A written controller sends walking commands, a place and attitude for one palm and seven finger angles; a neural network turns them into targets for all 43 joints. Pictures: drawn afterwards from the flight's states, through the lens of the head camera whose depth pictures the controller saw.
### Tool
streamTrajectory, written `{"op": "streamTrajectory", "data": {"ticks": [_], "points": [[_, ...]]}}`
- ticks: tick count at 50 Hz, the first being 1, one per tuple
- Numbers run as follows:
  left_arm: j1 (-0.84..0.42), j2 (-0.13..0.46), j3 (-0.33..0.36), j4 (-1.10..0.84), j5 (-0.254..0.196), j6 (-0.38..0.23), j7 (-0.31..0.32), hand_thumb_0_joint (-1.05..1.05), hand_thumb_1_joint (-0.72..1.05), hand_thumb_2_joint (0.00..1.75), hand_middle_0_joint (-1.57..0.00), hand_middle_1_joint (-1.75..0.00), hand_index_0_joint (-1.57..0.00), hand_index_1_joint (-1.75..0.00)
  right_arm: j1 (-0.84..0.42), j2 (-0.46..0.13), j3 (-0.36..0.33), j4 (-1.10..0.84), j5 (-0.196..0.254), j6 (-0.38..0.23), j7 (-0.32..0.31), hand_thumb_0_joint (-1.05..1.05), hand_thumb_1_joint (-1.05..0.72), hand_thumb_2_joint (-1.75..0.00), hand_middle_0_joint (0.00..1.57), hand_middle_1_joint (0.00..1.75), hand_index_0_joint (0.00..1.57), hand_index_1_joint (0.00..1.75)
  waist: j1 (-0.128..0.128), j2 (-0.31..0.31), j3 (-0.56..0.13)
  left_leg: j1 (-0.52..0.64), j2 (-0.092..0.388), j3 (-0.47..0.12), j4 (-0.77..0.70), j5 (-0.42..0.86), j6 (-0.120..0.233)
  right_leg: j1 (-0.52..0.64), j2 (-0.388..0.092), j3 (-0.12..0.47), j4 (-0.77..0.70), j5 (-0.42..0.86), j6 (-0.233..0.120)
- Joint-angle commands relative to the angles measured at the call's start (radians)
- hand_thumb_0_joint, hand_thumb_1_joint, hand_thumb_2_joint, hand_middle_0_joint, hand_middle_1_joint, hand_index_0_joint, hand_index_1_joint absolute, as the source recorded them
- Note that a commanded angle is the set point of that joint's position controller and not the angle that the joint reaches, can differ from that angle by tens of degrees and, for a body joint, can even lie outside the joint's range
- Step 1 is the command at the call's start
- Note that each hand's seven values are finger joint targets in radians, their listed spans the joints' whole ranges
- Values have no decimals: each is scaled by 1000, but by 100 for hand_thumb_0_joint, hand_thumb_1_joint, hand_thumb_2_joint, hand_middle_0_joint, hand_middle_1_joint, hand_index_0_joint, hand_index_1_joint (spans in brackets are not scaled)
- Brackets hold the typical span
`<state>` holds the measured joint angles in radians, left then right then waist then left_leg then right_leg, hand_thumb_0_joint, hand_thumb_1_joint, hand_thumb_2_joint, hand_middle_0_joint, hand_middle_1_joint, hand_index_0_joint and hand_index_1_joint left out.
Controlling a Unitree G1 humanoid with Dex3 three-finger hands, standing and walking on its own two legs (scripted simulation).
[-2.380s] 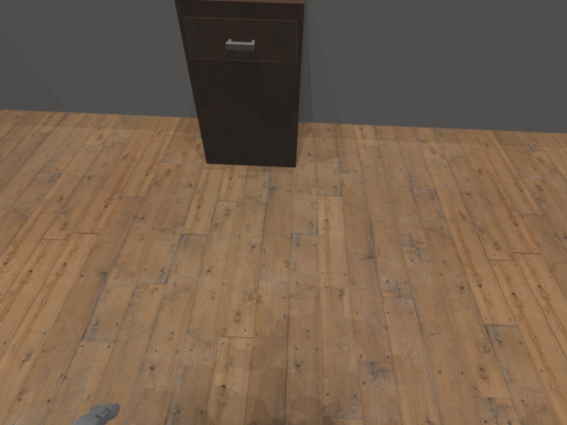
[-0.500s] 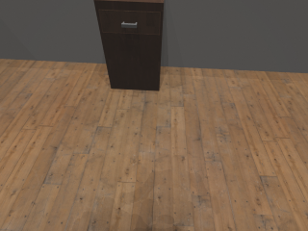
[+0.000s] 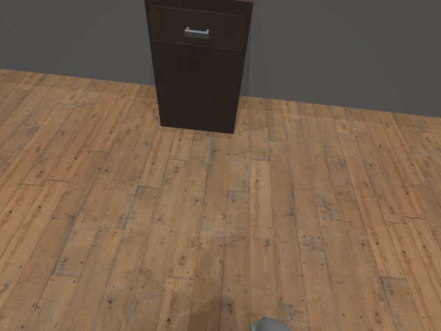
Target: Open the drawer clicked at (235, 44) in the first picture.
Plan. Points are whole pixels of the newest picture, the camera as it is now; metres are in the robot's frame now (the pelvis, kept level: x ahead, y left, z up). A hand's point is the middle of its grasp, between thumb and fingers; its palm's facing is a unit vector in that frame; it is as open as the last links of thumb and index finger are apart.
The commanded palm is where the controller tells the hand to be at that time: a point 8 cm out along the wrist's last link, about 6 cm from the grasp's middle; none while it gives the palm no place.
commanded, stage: walk to a spot facing it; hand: left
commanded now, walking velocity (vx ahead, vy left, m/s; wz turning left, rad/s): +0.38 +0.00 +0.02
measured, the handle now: (197, 32) +1.38 +0.14 -0.11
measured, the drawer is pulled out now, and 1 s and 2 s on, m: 0.00 0.00 0.00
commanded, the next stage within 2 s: turn to face it in 0.90 s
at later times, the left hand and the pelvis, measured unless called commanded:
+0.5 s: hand (160, 272) +0.27 +0.14 -0.17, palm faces +0.10 -0.97 -0.23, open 7.2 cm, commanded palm none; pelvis +0.24 -0.06 -0.01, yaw +4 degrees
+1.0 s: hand (153, 210) +0.44 +0.19 -0.18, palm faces +0.18 -0.97 -0.14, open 7.4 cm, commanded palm none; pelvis +0.45 +0.01 +0.00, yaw +6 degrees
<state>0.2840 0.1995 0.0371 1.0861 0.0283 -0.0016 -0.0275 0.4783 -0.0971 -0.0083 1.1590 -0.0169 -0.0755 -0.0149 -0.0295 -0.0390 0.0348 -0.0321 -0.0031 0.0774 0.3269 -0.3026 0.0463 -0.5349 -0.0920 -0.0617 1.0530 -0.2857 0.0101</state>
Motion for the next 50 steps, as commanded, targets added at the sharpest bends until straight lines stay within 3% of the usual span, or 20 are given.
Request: {"op": "streamTrajectory", "data": {"ticks": [1, 7, 8, 10, 11, 12, 13, 14, 16, 20, 23, 32, 34, 35, 36, 37, 38, 41, 44, 50], "points": [[-147, 23, 5, -115, -4, -26, -3, 0, 90, 90, -20, -30, -20, -30, 98, -156, -32, 1, 6, -22, -24, 0, -90, -90, 20, 30, 20, 30, -12, 154, 98, 53, 230, -143, -155, 385, 112, -163, -27, -25, -121, 86, 16], [-251, 4, 9, -151, -10, -38, -1, 0, 90, 90, -20, -30, -20, -30, 127, -159, -40, 29, -5, -15, -24, 0, -90, -90, 20, 30, 20, 30, -26, 186, 125, 35, 243, -84, -100, 599, 100, 6, 33, -92, -387, 102, -26], [-226, 14, 12, -144, -9, -40, 1, 0, 90, 90, -20, -30, -20, -30, 119, -168, -41, 30, -4, -14, -25, 0, -90, -90, 20, 30, 20, 30, -9, 181, 115, 35, 249, -74, -50, 706, 95, 63, 50, -100, -400, 89, -39], [-32, 51, 29, -92, -4, -52, 7, 0, 90, 90, -20, -30, -20, -30, 81, -190, -46, 22, 0, -12, -25, 0, -90, -90, 20, 30, 20, 30, 85, 153, 6, 21, 231, -45, 181, 838, 62, 303, 83, -103, -483, 110, -66], [128, 100, 47, -47, 3, -63, 14, 0, 90, 90, -20, -30, -20, -30, 66, -187, -48, 6, 5, -12, -19, 0, -90, -90, 20, 30, 20, 30, 155, 91, -84, -130, 200, -32, 391, 717, 31, 561, 41, -42, -505, 148, -92], [271, 210, 80, -16, 14, -75, 30, 0, 90, 90, -20, -30, -20, -30, 102, -131, -41, -18, 17, -15, -6, 0, -90, -90, 20, 30, 20, 30, 195, -120, -234, -386, 71, 24, 740, 246, -10, 826, -240, 315, -568, 131, -177], [305, 279, 87, 6, -7, -72, 34, 0, 90, 90, -20, -30, -20, -30, 91, -106, -35, -44, 20, -15, -8, 0, -90, -90, 20, 30, 20, 30, 162, -197, -297, -527, -7, -54, 1040, -240, -17, 841, -420, 623, -714, 175, -252], [208, 240, 83, -13, -16, -67, 35, 0, 90, 90, -20, -30, -20, -30, 47, -123, -45, -45, 23, -12, -8, 0, -90, -90, 20, 30, 20, 30, 145, -114, -205, -537, 69, -121, 1102, -178, 6, 716, -396, 552, -764, -2, -252], [63, 134, 52, -44, -14, -70, 39, 0, 90, 90, -20, -30, -20, -30, -87, -99, -51, -73, 10, 0, 1, 0, -90, -90, 20, 30, 20, 30, 90, 24, 8, -576, 142, -117, 1074, -47, 0, 425, -336, 377, -810, -3, -190], [9, 42, 15, -44, -2, -84, 38, 0, 90, 90, -20, -30, -20, -30, -39, -49, -45, -65, -8, 54, 13, 0, -90, -90, 20, 30, 20, 30, -7, -47, 66, -485, 158, -74, 916, 45, -38, 193, -219, 69, -857, 108, -123], [6, 46, 23, -55, 1, -92, 41, 0, 90, 90, -20, -30, -20, -30, -102, -59, -50, -110, -9, 63, 28, 0, -90, -90, 20, 30, 20, 30, -19, -72, 71, -507, 174, -45, 766, 123, -60, 193, -198, -5, -891, 109, -131], [166, 112, 18, 4, -1, -86, 43, 0, 90, 90, -20, -30, -20, -30, -387, -100, -39, -212, -6, 33, 56, 0, -90, -90, 20, 30, 20, 30, 68, -45, 70, -488, 105, 60, 345, 93, -21, 515, -219, -41, -777, 467, -128], [150, 131, 22, 5, -4, -85, 45, 0, 90, 90, -20, -30, -20, -30, -276, -130, -48, -184, -11, 24, 45, 0, -90, -90, 20, 30, 20, 30, 6, -23, 0, -304, 53, 92, 266, 72, 4, 517, -206, -89, -597, 664, -112], [139, 130, 22, 1, -9, -83, 44, 0, 90, 90, -20, -30, -20, -30, -135, -170, -60, -145, -16, 19, 38, 0, -90, -90, 20, 30, 20, 30, -60, 24, -76, -80, 41, 82, 195, 135, 25, 428, -164, -137, -400, 654, -81], [164, 86, 20, -17, -17, -81, 37, 0, 90, 90, -20, -30, -20, -30, 4, -288, -89, -114, -25, 14, 27, 0, -90, -90, 20, 30, 20, 30, -104, 238, -201, 184, 237, -199, 135, 162, 90, 208, -54, -173, -118, 327, -27], [144, 58, 6, -57, -24, -84, 26, 0, 90, 90, -20, -30, -20, -30, 85, -366, -105, -96, -14, 17, 16, 0, -90, -90, 20, 30, 20, 30, -114, 379, -240, 320, 450, -525, 11, 293, 194, -44, 67, -122, 173, -270, 3], [74, 91, 17, -72, -18, -79, 32, 0, 90, 90, -20, -30, -20, -30, 46, -345, -98, -95, 0, 24, 8, 0, -90, -90, 20, 30, 20, 30, -104, 218, -174, 255, 467, -502, -23, 264, 219, -105, 20, -11, 264, -271, -19], [46, 51, 20, -37, -7, -59, 20, 0, 90, 90, -20, -30, -20, -30, -159, -207, -62, -140, 1, 5, 0, 0, -90, -90, 20, 30, 20, 30, -9, 85, -3, -75, 364, -254, -89, 206, 115, -61, -74, 41, 228, -72, -4], [121, -8, 18, -11, 3, -23, 22, 0, 90, 90, -20, -30, -20, -30, -169, -165, -47, -128, 3, -8, -5, 0, -90, -90, 20, 30, 20, 30, 43, 127, 15, -181, 289, -101, -132, 226, 82, 21, -65, 29, 139, 10, 13], [23, -9, 26, -57, 2, 3, 18, 0, 90, 90, -20, -30, -20, -30, -128, -167, -52, -115, 3, -9, -9, 0, -90, -90, 20, 30, 20, 30, 42, 124, 71, -132, 292, -27, -173, 261, 110, -66, -74, 27, -59, 118, 33]]}}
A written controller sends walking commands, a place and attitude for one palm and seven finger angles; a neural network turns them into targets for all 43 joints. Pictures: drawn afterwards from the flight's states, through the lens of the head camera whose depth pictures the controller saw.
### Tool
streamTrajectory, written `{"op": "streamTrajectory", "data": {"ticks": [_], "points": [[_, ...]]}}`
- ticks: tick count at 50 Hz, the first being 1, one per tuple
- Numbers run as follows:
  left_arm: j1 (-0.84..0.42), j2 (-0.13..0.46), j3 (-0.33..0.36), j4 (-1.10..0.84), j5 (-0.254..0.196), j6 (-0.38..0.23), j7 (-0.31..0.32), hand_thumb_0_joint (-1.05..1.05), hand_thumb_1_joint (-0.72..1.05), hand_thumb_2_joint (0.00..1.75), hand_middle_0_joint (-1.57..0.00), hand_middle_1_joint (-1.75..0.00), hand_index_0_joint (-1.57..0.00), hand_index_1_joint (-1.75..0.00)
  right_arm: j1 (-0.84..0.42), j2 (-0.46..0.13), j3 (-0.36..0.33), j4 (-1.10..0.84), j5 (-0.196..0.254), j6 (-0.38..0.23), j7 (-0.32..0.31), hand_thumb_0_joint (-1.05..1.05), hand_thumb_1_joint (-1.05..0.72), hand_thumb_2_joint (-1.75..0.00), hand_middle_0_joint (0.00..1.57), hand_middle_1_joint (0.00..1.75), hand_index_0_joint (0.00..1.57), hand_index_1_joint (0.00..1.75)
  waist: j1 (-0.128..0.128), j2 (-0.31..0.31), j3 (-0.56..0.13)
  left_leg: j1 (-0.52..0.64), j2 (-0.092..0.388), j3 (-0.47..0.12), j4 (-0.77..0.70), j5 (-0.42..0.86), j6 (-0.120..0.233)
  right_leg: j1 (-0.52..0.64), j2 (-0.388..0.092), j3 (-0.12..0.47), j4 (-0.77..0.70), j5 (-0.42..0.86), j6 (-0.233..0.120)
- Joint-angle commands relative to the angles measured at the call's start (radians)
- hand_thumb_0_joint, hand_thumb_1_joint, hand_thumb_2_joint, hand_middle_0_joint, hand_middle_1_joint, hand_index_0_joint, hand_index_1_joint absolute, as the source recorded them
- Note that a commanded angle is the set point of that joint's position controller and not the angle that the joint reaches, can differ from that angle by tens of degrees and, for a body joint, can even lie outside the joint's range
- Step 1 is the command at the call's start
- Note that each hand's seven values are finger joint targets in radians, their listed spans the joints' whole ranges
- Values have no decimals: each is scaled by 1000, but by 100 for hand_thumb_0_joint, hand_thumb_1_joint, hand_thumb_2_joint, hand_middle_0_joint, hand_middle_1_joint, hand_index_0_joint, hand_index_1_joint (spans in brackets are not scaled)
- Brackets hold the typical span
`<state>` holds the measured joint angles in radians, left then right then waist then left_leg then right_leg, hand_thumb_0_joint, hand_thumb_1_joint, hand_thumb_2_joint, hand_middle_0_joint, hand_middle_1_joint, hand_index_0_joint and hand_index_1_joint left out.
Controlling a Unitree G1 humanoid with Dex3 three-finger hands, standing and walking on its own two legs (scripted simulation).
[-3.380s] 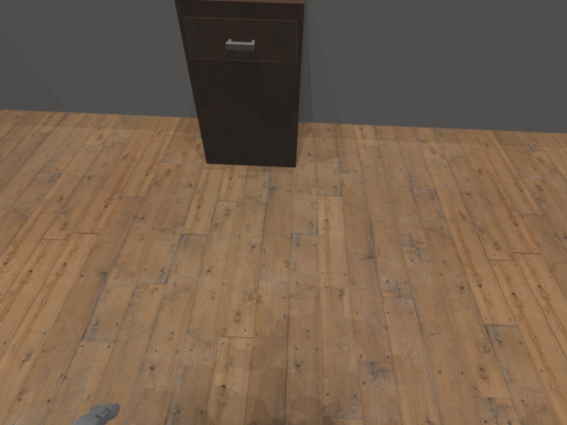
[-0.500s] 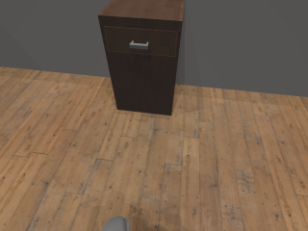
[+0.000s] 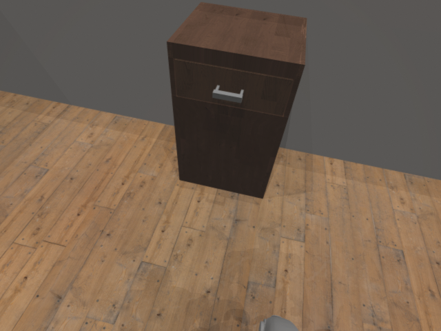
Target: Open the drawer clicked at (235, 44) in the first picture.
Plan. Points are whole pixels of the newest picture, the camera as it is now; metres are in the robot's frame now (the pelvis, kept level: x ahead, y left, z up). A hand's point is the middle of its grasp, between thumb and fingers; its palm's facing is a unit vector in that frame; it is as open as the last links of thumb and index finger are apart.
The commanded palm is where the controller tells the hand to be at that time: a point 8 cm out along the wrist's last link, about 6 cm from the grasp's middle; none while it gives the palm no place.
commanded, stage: turn to face it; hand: left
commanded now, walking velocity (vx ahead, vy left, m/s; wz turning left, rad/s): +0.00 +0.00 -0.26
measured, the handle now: (228, 93) +0.94 +0.04 -0.11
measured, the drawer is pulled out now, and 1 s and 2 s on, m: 0.00 0.00 0.00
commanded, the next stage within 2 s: take the last steps up to it in 0.16 s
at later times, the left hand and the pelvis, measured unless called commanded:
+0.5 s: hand (166, 308) +0.20 +0.13 -0.18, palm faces -0.05 -0.98 -0.19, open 7.2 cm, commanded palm none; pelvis +0.12 -0.05 -0.01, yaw -6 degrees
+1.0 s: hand (183, 254) +0.32 +0.11 -0.18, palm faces -0.17 -0.97 -0.19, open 7.4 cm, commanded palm none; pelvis +0.24 -0.06 -0.01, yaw -10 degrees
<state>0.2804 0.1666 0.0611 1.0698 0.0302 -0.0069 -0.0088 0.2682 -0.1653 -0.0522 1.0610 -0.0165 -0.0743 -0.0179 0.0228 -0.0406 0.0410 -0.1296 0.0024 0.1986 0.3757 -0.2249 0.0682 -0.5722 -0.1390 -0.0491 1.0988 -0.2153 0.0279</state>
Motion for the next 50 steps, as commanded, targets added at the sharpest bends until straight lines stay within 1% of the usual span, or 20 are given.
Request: {"op": "streamTrajectory", "data": {"ticks": [1, 6, 9, 10, 11, 12, 13, 14, 16, 19, 24, 27, 28, 29, 30, 31, 34, 37, 46, 50], "points": [[1, 27, 1, -52, -2, 7, -1, 0, 90, 90, -20, -30, -20, -30, 90, -99, -8, -10, 1, -9, -6, 0, -90, -90, 20, 30, 20, 30, -11, 128, 79, -37, 283, -133, -214, 241, 87, -14, -23, 3, -164, 57, 15], [-66, 28, -9, -78, -6, -5, 5, 0, 90, 90, -20, -30, -20, -30, 131, -117, -13, 21, -10, 9, -11, 0, -90, -90, 20, 30, 20, 30, -38, 158, 54, 47, 298, -71, -56, 503, 63, 127, 45, -57, -426, 15, -17], [44, 58, -1, -48, 0, -16, 5, 0, 90, 90, -20, -30, -20, -30, 121, -127, -14, 24, -5, 24, -12, 0, -90, -90, 20, 30, 20, 30, 14, 141, -4, 26, 261, -25, 135, 471, 12, 327, 97, -105, -566, 125, -24], [112, 106, 9, -27, 3, -27, 9, 0, 90, 90, -20, -30, -20, -30, 124, -113, -12, 21, 1, 25, -9, 0, -90, -90, 20, 30, 20, 30, 44, 65, -55, -36, 226, -4, 268, 367, -24, 455, 58, -57, -609, 289, -35], [165, 201, 28, -19, 9, -42, 21, 0, 90, 90, -20, -30, -20, -30, 158, -59, -5, 8, 10, 26, -4, 0, -90, -90, 20, 30, 20, 30, 51, -153, -132, -247, 131, 35, 514, 19, -75, 639, -158, 215, -616, 608, -116], [216, 244, 30, -8, -14, -40, 21, 0, 90, 90, -20, -30, -20, -30, 164, -46, 0, -7, 15, 35, -12, 0, -90, -90, 20, 30, 20, 30, 46, -213, -194, -297, 53, -35, 726, -413, -101, 658, -307, 362, -684, 874, -250], [161, 215, 20, -21, -20, -37, 30, 0, 90, 90, -20, -30, -20, -30, 140, -45, 0, -7, 17, 46, -21, 0, -90, -90, 20, 30, 20, 30, 30, -125, -160, -293, 91, -143, 762, -408, -97, 572, -295, 311, -722, 765, -286], [99, 198, 22, -30, -16, -38, 35, 0, 90, 90, -20, -30, -20, -30, 112, -24, 7, -8, 14, 50, -14, 0, -90, -90, 20, 30, 20, 30, 22, -174, -138, -340, 107, -149, 785, -367, -100, 545, -251, 308, -749, 620, -272], [11, 148, 15, -55, -17, -32, 42, 0, 90, 90, -20, -30, -20, -30, 103, -41, 1, 6, 3, 52, -4, 0, -90, -90, 20, 30, 20, 30, -6, -124, -104, -338, 140, -164, 766, -262, -100, 454, -195, 231, -798, 342, -232], [-22, 126, 12, -59, -7, -31, 36, 0, 90, 90, -20, -30, -20, -30, 107, -15, 2, 15, -7, 67, 7, 0, -90, -90, 20, 30, 20, 30, -28, -66, -67, -252, 128, -123, 616, -197, -108, 305, -138, 161, -861, 66, -196], [-19, 157, 22, -50, -3, -25, 25, 0, 90, 90, -20, -30, -20, -30, 75, -12, -3, -9, -6, 62, 20, 0, -90, -90, 20, 30, 20, 30, -17, -79, -15, -183, 99, -85, 376, -197, -101, 239, -130, 207, -925, -264, -204], [-50, 159, 26, -51, -11, -14, 20, 0, 90, 90, -20, -30, -20, -30, 162, -14, 1, 19, -7, 50, 15, 0, -90, -90, 20, 30, 20, 30, -61, -61, -6, 10, 66, -38, 163, -101, -100, 139, -74, 152, -860, -385, -153], [-58, 141, 21, -55, -16, -9, 14, 0, 90, 90, -20, -30, -20, -30, 200, -33, 1, 35, -7, 45, 11, 0, -90, -90, 20, 30, 20, 30, -76, 6, 6, 79, 74, -62, 88, -114, -99, 82, -26, 115, -790, -403, -124], [-65, 92, 14, -75, -20, -4, 7, 0, 90, 90, -20, -30, -20, -30, 243, -92, -12, 41, -14, 39, 3, 0, -90, -90, 20, 30, 20, 30, -96, 212, 43, 88, 198, -276, -66, -336, -55, -25, 57, 54, -609, -401, -80], [-94, 44, 7, -105, -22, -4, 2, 0, 90, 90, -20, -30, -20, -30, 277, -173, -31, 26, -24, 40, -2, 0, -90, -90, 20, 30, 20, 30, -117, 428, 107, 18, 404, -550, -287, -604, 31, -99, 147, -89, -346, -327, -39], [-144, 77, 14, -128, -8, -6, 0, 0, 90, 90, -20, -30, -20, -30, 238, -185, -30, 9, -18, 42, -3, 0, -90, -90, 20, 30, 20, 30, -104, 351, 184, -85, 460, -636, -351, -651, 82, -110, 93, 2, -204, -270, -53], [-66, 64, 21, -74, 6, -6, -17, 0, 90, 90, -20, -30, -20, -30, 124, -110, -4, -16, -11, 19, -11, 0, -90, -90, 20, 30, 20, 30, -34, 190, 156, -87, 330, -383, -296, -356, 35, -85, 57, 25, -27, -94, -42], [-26, 42, 15, -47, 1, -9, -17, 0, 90, 90, -20, -30, -20, -30, 170, -88, 2, 1, -4, -2, -17, 0, -90, -90, 20, 30, 20, 30, -28, 143, 65, 40, 261, -239, -247, -61, 17, -85, 54, 13, -1, 13, -23], [-186, 20, -3, -98, -7, -14, -15, 0, 90, 90, -20, -30, -20, -30, 299, -74, -5, 76, -13, 2, -17, 0, -90, -90, 20, 30, 20, 30, -88, 188, 77, 166, 297, -165, -167, 275, 90, -50, 38, -62, -347, -63, -18], [-141, 22, 1, -82, -7, -29, -13, 0, 90, 90, -20, -30, -20, -30, 269, -81, -8, 85, -14, 12, -14, 0, -90, -90, 20, 30, 20, 30, -56, 184, 62, 84, 285, -131, -58, 330, 63, 164, 90, -103, -518, -40, -49]]}}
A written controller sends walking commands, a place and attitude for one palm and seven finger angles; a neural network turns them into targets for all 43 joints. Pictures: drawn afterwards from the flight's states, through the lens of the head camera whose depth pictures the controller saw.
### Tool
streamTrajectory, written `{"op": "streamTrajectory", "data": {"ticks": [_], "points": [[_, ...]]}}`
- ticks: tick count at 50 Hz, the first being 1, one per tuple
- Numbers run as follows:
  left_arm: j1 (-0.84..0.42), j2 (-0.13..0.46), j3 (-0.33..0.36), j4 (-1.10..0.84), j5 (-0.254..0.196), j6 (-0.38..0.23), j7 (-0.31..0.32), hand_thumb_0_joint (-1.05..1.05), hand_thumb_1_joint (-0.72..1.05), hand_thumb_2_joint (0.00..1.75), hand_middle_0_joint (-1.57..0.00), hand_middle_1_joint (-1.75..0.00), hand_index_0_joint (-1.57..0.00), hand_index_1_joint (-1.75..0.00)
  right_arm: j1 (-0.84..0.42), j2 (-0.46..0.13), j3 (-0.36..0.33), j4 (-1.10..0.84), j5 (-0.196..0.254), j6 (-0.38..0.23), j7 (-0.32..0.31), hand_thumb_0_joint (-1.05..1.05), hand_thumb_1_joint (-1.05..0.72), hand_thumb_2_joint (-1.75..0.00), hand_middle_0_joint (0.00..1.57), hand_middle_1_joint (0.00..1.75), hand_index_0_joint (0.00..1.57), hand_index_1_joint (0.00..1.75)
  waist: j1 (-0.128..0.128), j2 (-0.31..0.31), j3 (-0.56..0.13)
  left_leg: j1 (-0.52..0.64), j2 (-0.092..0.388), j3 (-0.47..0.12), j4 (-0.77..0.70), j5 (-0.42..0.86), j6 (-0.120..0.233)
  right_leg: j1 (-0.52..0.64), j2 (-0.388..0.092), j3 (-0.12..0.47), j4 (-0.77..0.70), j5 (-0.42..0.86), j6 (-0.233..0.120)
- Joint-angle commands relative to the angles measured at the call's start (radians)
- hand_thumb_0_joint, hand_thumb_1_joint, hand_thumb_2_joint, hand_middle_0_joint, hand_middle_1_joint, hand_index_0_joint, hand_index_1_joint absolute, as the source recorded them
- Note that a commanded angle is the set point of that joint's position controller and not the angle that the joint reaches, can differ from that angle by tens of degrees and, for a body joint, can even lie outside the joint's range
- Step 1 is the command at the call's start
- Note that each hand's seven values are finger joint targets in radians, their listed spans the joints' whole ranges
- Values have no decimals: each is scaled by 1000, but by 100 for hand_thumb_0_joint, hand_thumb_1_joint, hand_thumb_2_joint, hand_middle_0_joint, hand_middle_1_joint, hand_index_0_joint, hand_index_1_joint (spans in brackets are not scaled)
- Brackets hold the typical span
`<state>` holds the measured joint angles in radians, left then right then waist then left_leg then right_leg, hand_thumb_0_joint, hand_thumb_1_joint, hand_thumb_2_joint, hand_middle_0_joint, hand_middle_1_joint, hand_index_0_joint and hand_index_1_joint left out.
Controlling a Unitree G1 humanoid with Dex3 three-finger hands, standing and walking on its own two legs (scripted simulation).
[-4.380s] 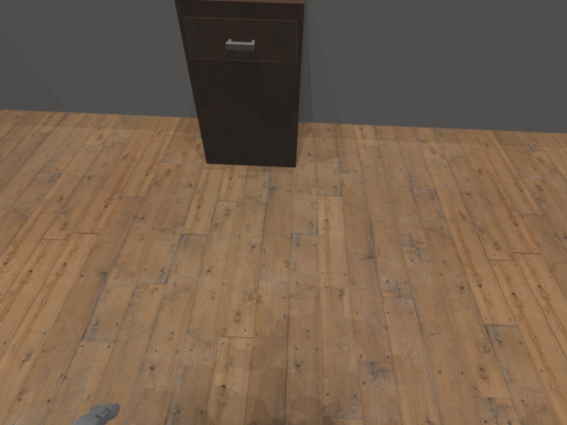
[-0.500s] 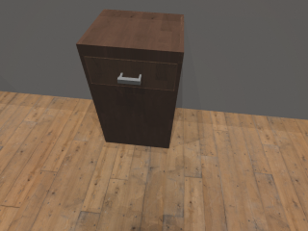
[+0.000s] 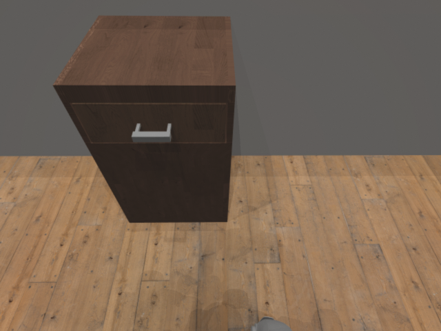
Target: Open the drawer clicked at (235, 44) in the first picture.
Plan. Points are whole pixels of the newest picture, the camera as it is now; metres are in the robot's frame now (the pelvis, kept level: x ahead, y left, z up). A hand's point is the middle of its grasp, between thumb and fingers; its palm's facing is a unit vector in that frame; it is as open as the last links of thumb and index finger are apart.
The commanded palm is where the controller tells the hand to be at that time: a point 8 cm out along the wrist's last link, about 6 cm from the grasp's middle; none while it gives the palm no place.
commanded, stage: take the last steps up to it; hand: left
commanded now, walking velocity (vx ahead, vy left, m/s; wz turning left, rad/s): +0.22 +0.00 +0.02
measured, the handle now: (152, 131) +0.67 +0.21 -0.10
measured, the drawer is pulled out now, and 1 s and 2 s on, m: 0.00 0.00 0.00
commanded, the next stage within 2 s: come to a stop and stand still in 0.18 s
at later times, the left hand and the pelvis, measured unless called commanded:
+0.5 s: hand out of the picture +0.11 +0.12 -0.17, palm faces +0.11 -0.98 -0.18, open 7.3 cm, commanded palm none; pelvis +0.12 -0.04 +0.00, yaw +1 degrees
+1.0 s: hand out of the picture +0.11 +0.13 -0.17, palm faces +0.04 -0.97 -0.25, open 7.4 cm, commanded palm none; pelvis +0.10 -0.06 +0.00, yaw +1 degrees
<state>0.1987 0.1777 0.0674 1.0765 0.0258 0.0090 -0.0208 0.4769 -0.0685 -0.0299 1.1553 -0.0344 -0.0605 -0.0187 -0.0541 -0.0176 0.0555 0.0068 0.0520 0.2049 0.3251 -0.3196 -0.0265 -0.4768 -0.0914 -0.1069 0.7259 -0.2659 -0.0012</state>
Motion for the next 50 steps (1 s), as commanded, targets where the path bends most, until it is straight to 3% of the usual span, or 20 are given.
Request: {"op": "streamTrajectory", "data": {"ticks": [1, 2, 3, 4, 5, 6, 8, 12, 16, 20, 25, 27, 29, 33, 37, 39, 41, 43, 45, 50], "points": [[37, 33, 0, -56, -1, -52, 2, 0, 90, 90, -20, -30, -20, -30, 43, -181, -30, -9, 9, 0, -11, 0, -90, -90, 20, 30, 20, 30, 69, 120, -6, -89, 209, -108, 99, 456, 130, 217, 67, -63, -217, 71, -25], [171, 75, 13, -13, 3, -63, 7, 0, 90, 90, -20, -30, -20, -30, 26, -170, -29, -16, 19, -4, -7, 0, -90, -90, 20, 30, 20, 30, 130, 48, -74, -195, 167, -71, 260, 411, 97, 430, 30, -10, -246, 129, -41], [303, 177, 37, 21, 9, -76, 20, 0, 90, 90, -20, -30, -20, -30, 34, -118, -22, -40, 31, -8, 3, 0, -90, -90, 20, 30, 20, 30, 176, -178, -181, -420, 72, -4, 529, 92, 52, 663, -208, 264, -300, 148, -109], [374, 245, 44, 35, -9, -75, 25, 0, 90, 90, -20, -30, -20, -30, 18, -115, -14, -73, 32, -2, 3, 0, -90, -90, 20, 30, 20, 30, 168, -265, -224, -542, -15, -74, 788, -282, 34, 686, -369, 523, -430, 220, -192], [310, 226, 40, 26, -16, -70, 32, 0, 90, 90, -20, -30, -20, -30, -10, -135, -24, -71, 29, 7, 1, 0, -90, -90, 20, 30, 20, 30, 152, -180, -160, -566, 23, -165, 898, -252, 47, 584, -365, 489, -465, 128, -217], [221, 165, 31, 7, -16, -67, 37, 0, 90, 90, -20, -30, -20, -30, -54, -115, -29, -73, 25, 14, 5, 0, -90, -90, 20, 30, 20, 30, 128, -177, -92, -576, 54, -180, 933, -163, 51, 476, -320, 432, -492, 81, -187], [124, 80, -1, -21, -15, -73, 40, 0, 90, 90, -20, -30, -20, -30, -87, -95, -25, -64, 17, 23, 6, 0, -90, -90, 20, 30, 20, 30, 77, -61, 20, -543, 96, -197, 891, -35, 38, 283, -263, 272, -512, 175, -151], [122, 30, -15, -25, -5, -90, 44, 0, 90, 90, -20, -30, -20, -30, -32, -66, -23, -45, 8, 50, 11, 0, -90, -90, 20, 30, 20, 30, 28, -62, -12, -486, 81, -168, 765, 48, 10, 248, -191, 98, -514, 404, -135], [104, 41, -26, -34, -6, -81, 45, 0, 90, 90, -20, -30, -20, -30, -100, -85, -14, -74, 16, 62, 9, 0, -90, -90, 20, 30, 20, 30, 22, -59, -22, -460, 65, -170, 586, 70, -8, 273, -175, 70, -495, 540, -144], [124, 88, -24, -32, -6, -53, 54, 0, 90, 90, -20, -30, -20, -30, -207, -124, -3, -111, 26, 74, 1, 0, -90, -90, 20, 30, 20, 30, 59, -78, -44, -412, 26, -156, 421, 40, -17, 352, -182, 77, -404, 767, -144], [140, 122, -10, -28, -5, -22, 66, 0, 90, 90, -20, -30, -20, -30, -266, -161, -14, -150, 26, 88, -6, 0, -90, -90, 20, 30, 20, 30, 67, -92, -26, -320, 7, -155, 284, 64, -3, 336, -200, 112, -323, 720, -155], [131, 114, -11, -33, -9, -11, 69, 0, 90, 90, -20, -30, -20, -30, -229, -178, -16, -143, 24, 84, -8, 0, -90, -90, 20, 30, 20, 30, 50, -32, -33, -192, 44, -178, 175, 390, 17, 261, -152, 89, -260, 563, -102], [164, 59, -25, -50, -12, -1, 77, 0, 90, 90, -20, -30, -20, -30, -205, -234, -21, -149, 20, 79, -18, 0, -90, -90, 20, 30, 20, 30, 57, 97, -66, -100, 189, -274, 146, 777, 100, 206, -27, 24, -202, 230, -27], [158, 54, -28, -46, -16, 16, 66, 0, 90, 90, -20, -30, -20, -30, -276, -241, -22, -164, 22, 78, -28, 0, -90, -90, 20, 30, 20, 30, 70, 240, -73, -195, 250, -348, 0, 612, 195, 223, 33, 40, -27, -205, -5], [169, 44, -24, -40, -9, 21, 56, 0, 90, 90, -20, -30, -20, -30, -311, -246, -29, -175, 18, 74, -29, 0, -90, -90, 20, 30, 20, 30, 76, 168, -128, -177, 255, -343, -10, 484, 218, 190, 36, 81, 40, -223, -5], [190, 34, -27, -30, -7, 16, 53, 0, 90, 90, -20, -30, -20, -30, -325, -247, -31, -175, 19, 74, -22, 0, -90, -90, 20, 30, 20, 30, 85, 127, -151, -192, 222, -311, 10, 391, 192, 246, 40, 73, -71, -137, -1], [200, 52, -28, -22, -2, 4, 55, 0, 90, 90, -20, -30, -20, -30, -327, -227, -29, -170, 27, 76, -14, 0, -90, -90, 20, 30, 20, 30, 93, 15, -124, -250, 139, -262, 78, 247, 118, 309, 23, 116, -299, 43, -1], [121, 114, -29, -38, -4, -5, 57, 0, 90, 90, -20, -30, -20, -30, -301, -168, -18, -167, 32, 81, -3, 0, -90, -90, 20, 30, 20, 30, 44, -149, -65, -249, 29, -173, 145, 94, 38, 231, -119, 258, -414, 96, -55], [58, 123, -30, -51, -9, -10, 59, 0, 90, 90, -20, -30, -20, -30, -286, -163, -12, -142, 23, 87, 2, 0, -90, -90, 20, 30, 20, 30, 32, -191, -40, -201, 22, -173, 162, 92, 24, 161, -120, 262, -444, 60, -81], [66, 103, -39, -31, -18, -10, 58, 0, 90, 90, -20, -30, -20, -30, -226, -172, 8, -81, 21, 80, 0, 0, -90, -90, 20, 30, 20, 30, 37, -37, 36, -185, 56, -203, 77, 145, 28, 155, -44, 190, -471, -108, -45]]}}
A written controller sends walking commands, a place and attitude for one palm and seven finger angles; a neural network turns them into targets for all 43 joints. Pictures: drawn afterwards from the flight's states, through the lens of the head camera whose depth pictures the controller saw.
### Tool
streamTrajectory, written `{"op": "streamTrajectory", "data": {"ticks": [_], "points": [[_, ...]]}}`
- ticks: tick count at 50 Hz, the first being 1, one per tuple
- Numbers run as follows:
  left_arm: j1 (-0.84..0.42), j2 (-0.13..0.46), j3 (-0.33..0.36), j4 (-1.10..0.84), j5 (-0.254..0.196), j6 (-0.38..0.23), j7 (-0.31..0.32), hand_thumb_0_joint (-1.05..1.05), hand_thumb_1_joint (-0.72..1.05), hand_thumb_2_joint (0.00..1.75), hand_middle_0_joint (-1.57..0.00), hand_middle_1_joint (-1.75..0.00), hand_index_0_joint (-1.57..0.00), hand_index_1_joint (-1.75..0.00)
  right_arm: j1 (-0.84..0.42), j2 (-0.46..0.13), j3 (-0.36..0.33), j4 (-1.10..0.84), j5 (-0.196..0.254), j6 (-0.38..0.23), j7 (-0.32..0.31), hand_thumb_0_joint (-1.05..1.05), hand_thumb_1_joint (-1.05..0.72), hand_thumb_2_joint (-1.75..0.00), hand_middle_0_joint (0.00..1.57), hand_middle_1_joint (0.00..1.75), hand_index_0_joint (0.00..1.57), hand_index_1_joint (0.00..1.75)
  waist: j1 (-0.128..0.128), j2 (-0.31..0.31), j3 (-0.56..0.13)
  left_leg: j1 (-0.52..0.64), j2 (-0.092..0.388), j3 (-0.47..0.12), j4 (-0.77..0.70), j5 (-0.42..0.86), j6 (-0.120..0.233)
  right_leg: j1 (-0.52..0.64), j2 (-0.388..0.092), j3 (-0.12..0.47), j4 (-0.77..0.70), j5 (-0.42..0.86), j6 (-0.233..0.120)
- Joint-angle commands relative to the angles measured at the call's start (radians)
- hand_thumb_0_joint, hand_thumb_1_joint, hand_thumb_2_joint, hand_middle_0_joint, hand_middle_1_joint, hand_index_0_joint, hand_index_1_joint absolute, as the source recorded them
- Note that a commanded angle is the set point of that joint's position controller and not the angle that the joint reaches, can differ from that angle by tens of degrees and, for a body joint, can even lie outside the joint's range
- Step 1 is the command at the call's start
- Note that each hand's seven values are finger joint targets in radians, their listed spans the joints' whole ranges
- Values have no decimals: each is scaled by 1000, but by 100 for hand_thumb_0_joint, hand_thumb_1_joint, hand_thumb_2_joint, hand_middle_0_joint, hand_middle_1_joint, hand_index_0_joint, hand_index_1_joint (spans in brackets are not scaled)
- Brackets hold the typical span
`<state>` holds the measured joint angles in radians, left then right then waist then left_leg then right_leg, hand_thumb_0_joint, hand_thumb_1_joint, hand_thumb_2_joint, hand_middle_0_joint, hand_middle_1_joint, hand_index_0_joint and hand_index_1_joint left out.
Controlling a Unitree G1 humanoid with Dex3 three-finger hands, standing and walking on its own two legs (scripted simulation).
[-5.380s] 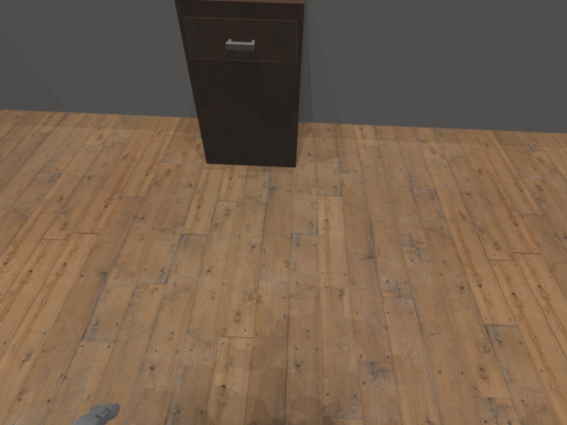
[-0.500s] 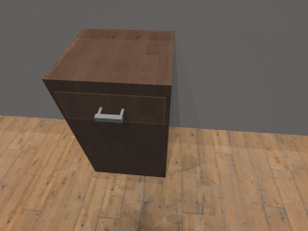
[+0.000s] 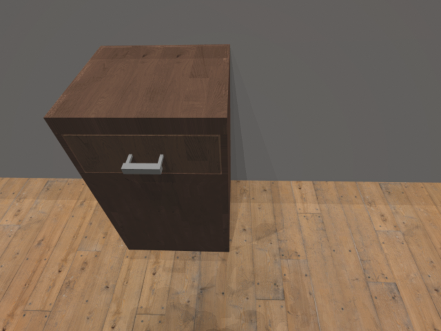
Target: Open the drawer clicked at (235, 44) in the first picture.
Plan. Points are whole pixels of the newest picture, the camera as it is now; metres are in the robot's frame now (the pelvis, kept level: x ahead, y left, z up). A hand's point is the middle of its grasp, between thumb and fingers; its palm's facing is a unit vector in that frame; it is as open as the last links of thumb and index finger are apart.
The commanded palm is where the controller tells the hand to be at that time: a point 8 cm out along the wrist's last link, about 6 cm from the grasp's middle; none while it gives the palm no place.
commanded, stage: come to a stop and stand still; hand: left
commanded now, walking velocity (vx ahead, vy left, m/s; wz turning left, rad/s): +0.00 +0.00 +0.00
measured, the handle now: (143, 163) +0.58 +0.26 -0.10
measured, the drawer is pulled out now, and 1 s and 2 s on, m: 0.00 0.00 0.00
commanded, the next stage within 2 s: look again from close up in 1.12 s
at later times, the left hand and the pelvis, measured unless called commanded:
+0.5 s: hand out of the picture +0.01 +0.15 -0.17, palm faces +0.05 -0.99 -0.16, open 7.4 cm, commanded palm none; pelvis +0.04 -0.01 +0.01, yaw +1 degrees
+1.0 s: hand out of the picture +0.05 +0.15 -0.17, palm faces +0.06 -0.98 -0.19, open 7.4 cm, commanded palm none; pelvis +0.07 -0.01 +0.00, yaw +1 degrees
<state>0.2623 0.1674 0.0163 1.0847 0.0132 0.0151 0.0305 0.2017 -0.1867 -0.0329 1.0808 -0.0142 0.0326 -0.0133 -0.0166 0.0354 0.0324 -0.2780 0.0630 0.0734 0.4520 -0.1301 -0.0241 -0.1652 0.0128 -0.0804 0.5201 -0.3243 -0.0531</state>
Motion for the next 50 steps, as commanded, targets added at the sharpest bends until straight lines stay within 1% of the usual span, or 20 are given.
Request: {"op": "streamTrajectory", "data": {"ticks": [1, 3, 4, 6, 7, 9, 12, 15, 18, 20, 21, 23, 30, 32, 34, 36, 41, 42, 45, 50], "points": [[7, 117, 11, -33, -3, -12, 7, 0, 90, 90, -20, -30, -20, -30, 54, -57, 13, 0, 2, -10, -3, 0, -90, -90, 20, 30, 20, 30, 3, -100, 89, 89, 42, -74, -52, -81, 22, -177, -145, 166, -290, -125, 10], [10, 118, 13, -28, -3, -7, 6, 0, 90, 90, -20, -30, -20, -30, 71, -51, 15, 12, -3, -6, -3, 0, -90, -90, 20, 30, 20, 30, 3, -74, 140, 84, 34, -63, -45, -101, 18, -220, -150, 177, -321, -204, 6], [14, 116, 14, -25, -5, -7, 5, 0, 90, 90, -20, -30, -20, -30, 88, -47, 17, 19, -4, -6, -5, 0, -90, -90, 20, 30, 20, 30, 2, -55, 147, 80, 33, -63, -45, -100, 19, -222, -149, 177, -324, -209, 3], [19, 114, 14, -22, -6, -7, 6, 0, 90, 90, -20, -30, -20, -30, 115, -41, 20, 30, -4, -7, -6, 0, -90, -90, 20, 30, 20, 30, 3, -36, 140, 67, 35, -68, -54, -110, 18, -198, -144, 175, -321, -206, 2], [23, 109, 15, -20, -7, -8, 5, 0, 90, 90, -20, -30, -20, -30, 125, -35, 21, 33, -5, -9, -8, 0, -90, -90, 20, 30, 20, 30, 5, -18, 140, 60, 34, -68, -57, -106, 18, -189, -142, 169, -315, -191, 1], [40, 100, 13, -14, -10, -11, 4, 0, 90, 90, -20, -30, -20, -30, 136, -29, 24, 38, -5, -14, -11, 0, -90, -90, 20, 30, 20, 30, 11, -12, 124, 54, 36, -70, -57, -74, 19, -154, -140, 166, -307, -141, 0], [53, 89, 11, -3, -13, -15, 4, 0, 90, 90, -20, -30, -20, -30, 157, -25, 28, 46, -4, -20, -16, 0, -90, -90, 20, 30, 20, 30, 13, -21, 93, 65, 42, -75, -61, -32, 18, -111, -134, 149, -290, -66, 1], [71, 76, 7, 6, -16, -22, 5, 0, 90, 90, -20, -30, -20, -30, 176, -25, 29, 53, 0, -31, -21, 0, -90, -90, 20, 30, 20, 30, 15, -21, 41, 82, 52, -77, -63, 41, 19, -47, -128, 126, -261, 64, 3], [93, 62, 5, 18, -16, -25, 7, 0, 90, 90, -20, -30, -20, -30, 182, -22, 30, 62, 4, -37, -26, 0, -90, -90, 20, 30, 20, 30, 18, -14, 22, 98, 58, -80, -62, 91, 24, -14, -121, 106, -236, 163, 8], [111, 54, 4, 26, -15, -27, 10, 0, 90, 90, -20, -30, -20, -30, 185, -21, 29, 64, 5, -39, -29, 0, -90, -90, 20, 30, 20, 30, 19, -35, 0, 116, 59, -75, -54, 119, 25, 5, -124, 99, -224, 233, 11], [117, 51, 2, 27, -14, -26, 11, 0, 90, 90, -20, -30, -20, -30, 181, -23, 27, 64, 6, -38, -29, 0, -90, -90, 20, 30, 20, 30, 18, -34, 13, 124, 60, -74, -50, 118, 26, -8, -120, 99, -220, 240, 12], [127, 45, 2, 31, -13, -28, 13, 0, 90, 90, -20, -30, -20, -30, 182, -16, 27, 67, 7, -40, -31, 0, -90, -90, 20, 30, 20, 30, 18, -35, 3, 132, 61, -70, -47, 144, 29, 6, -121, 93, -212, 286, 15], [159, 31, 1, 40, -8, -29, 19, 0, 90, 90, -20, -30, -20, -30, 155, -10, 24, 62, 7, -38, -35, 0, -90, -90, 20, 30, 20, 30, 18, -52, 28, 148, 58, -61, -34, 169, 35, 1, -124, 85, -205, 362, 27], [158, 30, -2, 42, -6, -27, 20, 0, 90, 90, -20, -30, -20, -30, 150, -11, 26, 65, 7, -36, -35, 0, -90, -90, 20, 30, 20, 30, 16, -52, 59, 148, 59, -63, -38, 168, 35, -16, -123, 84, -208, 349, 26], [164, 30, -1, 43, -7, -28, 20, 0, 90, 90, -20, -30, -20, -30, 142, -14, 26, 63, 6, -36, -35, 0, -90, -90, 20, 30, 20, 30, 18, -50, 63, 151, 58, -62, -38, 174, 36, -14, -124, 83, -208, 356, 28], [164, 34, 0, 41, -6, -27, 20, 0, 90, 90, -20, -30, -20, -30, 139, -18, 27, 59, 7, -36, -35, 0, -90, -90, 20, 30, 20, 30, 18, -40, 59, 156, 57, -63, -40, 171, 37, -9, -123, 84, -210, 344, 28], [161, 49, 3, 37, -6, -28, 19, 0, 90, 90, -20, -30, -20, -30, 126, -32, 28, 50, 6, -39, -37, 0, -90, -90, 20, 30, 20, 30, 18, -37, 21, 173, 56, -60, -29, 212, 38, 29, -126, 83, -200, 407, 30], [162, 49, 4, 36, -6, -28, 19, 0, 90, 90, -20, -30, -20, -30, 120, -33, 29, 48, 5, -41, -38, 0, -90, -90, 20, 30, 20, 30, 20, -29, 15, 176, 55, -58, -24, 231, 39, 35, -130, 82, -197, 436, 31], [166, 56, 5, 37, -7, -29, 20, 0, 90, 90, -20, -30, -20, -30, 114, -39, 29, 44, 5, -41, -39, 0, -90, -90, 20, 30, 20, 30, 20, -47, -9, 187, 53, -51, -10, 256, 39, 60, -134, 77, -187, 515, 36], [161, 62, 7, 35, -7, -27, 22, 0, 90, 90, -20, -30, -20, -30, 110, -43, 29, 45, 5, -39, -41, 0, -90, -90, 20, 30, 20, 30, 19, -65, 7, 182, 53, -43, -4, 261, 37, 66, -135, 71, -181, 562, 39]]}}
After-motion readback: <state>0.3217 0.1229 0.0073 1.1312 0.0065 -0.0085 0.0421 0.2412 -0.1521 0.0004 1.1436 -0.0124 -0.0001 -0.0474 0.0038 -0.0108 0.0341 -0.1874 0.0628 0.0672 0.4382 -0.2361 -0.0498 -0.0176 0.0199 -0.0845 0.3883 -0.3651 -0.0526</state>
